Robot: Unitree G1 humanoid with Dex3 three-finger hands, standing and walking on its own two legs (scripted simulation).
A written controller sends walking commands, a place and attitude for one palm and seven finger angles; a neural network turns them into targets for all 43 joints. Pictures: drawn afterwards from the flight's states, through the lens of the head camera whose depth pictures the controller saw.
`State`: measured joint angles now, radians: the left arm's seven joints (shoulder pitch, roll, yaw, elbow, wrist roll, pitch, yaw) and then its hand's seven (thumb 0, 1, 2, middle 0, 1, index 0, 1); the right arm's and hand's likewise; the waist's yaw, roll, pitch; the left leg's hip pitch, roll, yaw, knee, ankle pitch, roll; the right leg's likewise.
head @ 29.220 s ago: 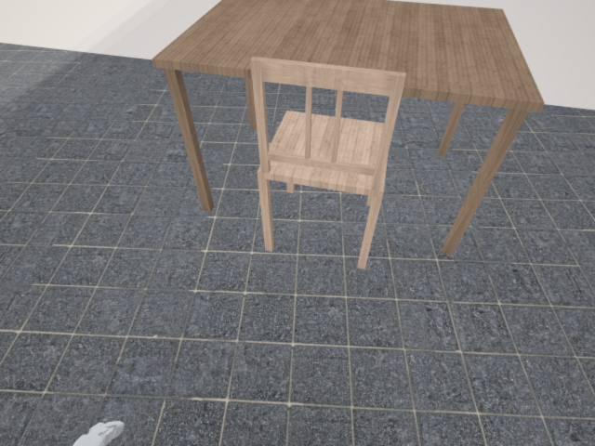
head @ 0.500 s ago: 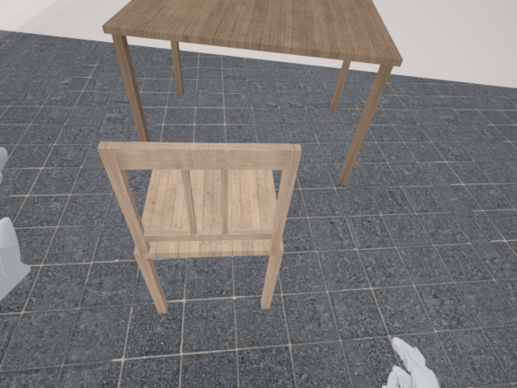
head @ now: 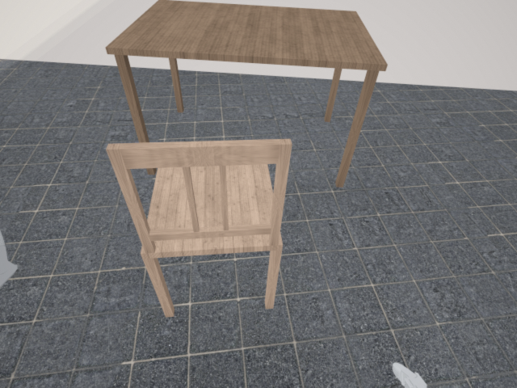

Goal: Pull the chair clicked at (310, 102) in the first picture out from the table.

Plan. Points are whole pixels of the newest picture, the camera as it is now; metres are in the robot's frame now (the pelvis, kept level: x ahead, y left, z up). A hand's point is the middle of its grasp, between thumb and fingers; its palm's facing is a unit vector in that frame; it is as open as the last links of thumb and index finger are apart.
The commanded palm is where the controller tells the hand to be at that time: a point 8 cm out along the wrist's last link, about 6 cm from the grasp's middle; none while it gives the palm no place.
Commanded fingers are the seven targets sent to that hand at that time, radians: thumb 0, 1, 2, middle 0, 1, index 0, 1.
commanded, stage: stop stepping back and stand still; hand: left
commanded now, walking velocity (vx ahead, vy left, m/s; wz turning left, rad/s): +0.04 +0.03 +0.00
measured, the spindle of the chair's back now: (191, 200) +0.59 +0.19 -0.12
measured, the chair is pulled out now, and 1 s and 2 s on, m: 0.65 0.65 0.65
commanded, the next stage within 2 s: let the arm hang, fingers relaxed in 0.08 s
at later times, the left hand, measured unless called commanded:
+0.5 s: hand out of the picture +0.09 +0.15 -0.16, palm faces +0.05 -0.99 -0.11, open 6.9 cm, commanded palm none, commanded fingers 0.00 0.90 0.90 -0.20 -0.30 -0.20 -0.30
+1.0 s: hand out of the picture -0.01 +0.16 -0.16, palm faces +0.03 -0.98 -0.19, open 7.4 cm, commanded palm none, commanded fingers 0.00 0.90 0.90 -0.20 -0.30 -0.20 -0.30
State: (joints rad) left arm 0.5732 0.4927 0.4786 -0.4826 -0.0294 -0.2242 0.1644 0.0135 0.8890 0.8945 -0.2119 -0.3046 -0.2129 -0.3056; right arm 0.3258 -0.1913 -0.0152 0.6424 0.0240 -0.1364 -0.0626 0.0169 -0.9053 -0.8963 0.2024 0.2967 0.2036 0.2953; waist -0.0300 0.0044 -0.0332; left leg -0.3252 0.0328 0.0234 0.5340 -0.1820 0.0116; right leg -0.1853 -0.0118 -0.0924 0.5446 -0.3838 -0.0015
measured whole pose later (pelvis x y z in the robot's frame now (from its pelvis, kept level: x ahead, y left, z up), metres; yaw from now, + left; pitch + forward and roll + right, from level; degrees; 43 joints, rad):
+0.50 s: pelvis -0.01 +0.00 +0.00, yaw +2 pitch -1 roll -1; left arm 0.27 0.13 -0.01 0.74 -0.01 0.02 0.02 -0.06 0.97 0.89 -0.21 -0.30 -0.21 -0.30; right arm 0.26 -0.17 -0.01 0.87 -0.02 0.02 0.00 0.01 -0.91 -0.90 0.20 0.30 0.20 0.30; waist -0.04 -0.02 0.07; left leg -0.32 -0.02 -0.06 0.59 -0.25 0.00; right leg -0.28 0.01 -0.03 0.58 -0.28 -0.02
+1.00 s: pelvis -0.01 +0.00 +0.01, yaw +1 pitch -2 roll +0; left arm 0.32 0.14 -0.02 1.06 0.00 0.02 0.03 0.00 0.91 0.89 -0.20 -0.30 -0.20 -0.30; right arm 0.36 -0.14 0.00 1.06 -0.01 0.01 -0.03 0.01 -0.91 -0.90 0.20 0.30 0.20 0.29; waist -0.01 0.03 0.04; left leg -0.24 0.00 -0.04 0.46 -0.20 0.00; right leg -0.20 0.02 -0.01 0.45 -0.22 -0.02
